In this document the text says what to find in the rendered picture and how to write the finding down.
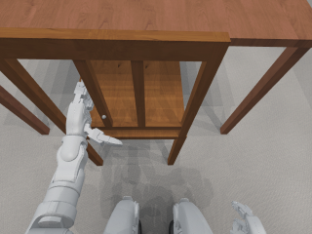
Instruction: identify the robot left forearm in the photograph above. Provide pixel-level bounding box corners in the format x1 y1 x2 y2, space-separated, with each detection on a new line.
24 135 89 234

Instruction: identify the robot right thigh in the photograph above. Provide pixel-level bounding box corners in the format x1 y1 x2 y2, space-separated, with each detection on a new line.
173 202 214 234

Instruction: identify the chair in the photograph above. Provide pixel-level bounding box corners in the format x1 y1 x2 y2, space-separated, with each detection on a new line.
0 27 231 166

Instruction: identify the table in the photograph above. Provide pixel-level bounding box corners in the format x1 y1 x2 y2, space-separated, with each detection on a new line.
0 0 312 136

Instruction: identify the robot right hand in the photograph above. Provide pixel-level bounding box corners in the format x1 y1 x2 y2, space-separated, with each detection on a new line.
230 201 267 234

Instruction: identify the robot left hand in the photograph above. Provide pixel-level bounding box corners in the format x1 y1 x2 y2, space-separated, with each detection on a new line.
65 79 123 147

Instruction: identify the right robot shin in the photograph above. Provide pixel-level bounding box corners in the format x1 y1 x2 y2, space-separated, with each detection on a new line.
174 198 189 234

